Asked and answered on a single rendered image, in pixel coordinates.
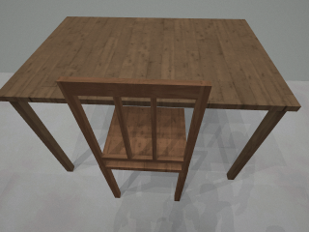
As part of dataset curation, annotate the table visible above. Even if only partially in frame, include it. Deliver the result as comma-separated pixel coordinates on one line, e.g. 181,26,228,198
0,16,301,180

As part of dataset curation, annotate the chair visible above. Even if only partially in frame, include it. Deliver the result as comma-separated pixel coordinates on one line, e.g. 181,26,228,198
56,76,212,202

